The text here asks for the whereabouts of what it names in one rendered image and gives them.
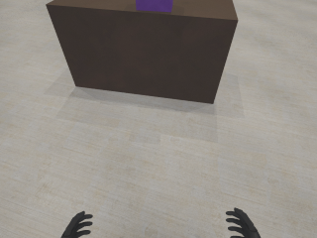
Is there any pedestal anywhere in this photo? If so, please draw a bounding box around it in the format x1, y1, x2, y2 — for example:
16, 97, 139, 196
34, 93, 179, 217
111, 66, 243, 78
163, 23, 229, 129
46, 0, 239, 104

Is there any carton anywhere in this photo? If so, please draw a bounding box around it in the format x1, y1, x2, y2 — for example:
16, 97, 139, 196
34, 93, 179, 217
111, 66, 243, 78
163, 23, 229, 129
136, 0, 173, 13

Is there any right robot hand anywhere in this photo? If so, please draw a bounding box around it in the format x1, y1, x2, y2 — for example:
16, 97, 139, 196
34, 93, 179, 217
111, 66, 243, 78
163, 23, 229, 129
226, 207, 262, 238

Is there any left robot hand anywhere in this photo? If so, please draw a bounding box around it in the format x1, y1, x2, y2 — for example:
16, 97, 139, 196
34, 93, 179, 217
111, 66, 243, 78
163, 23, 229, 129
60, 211, 93, 238

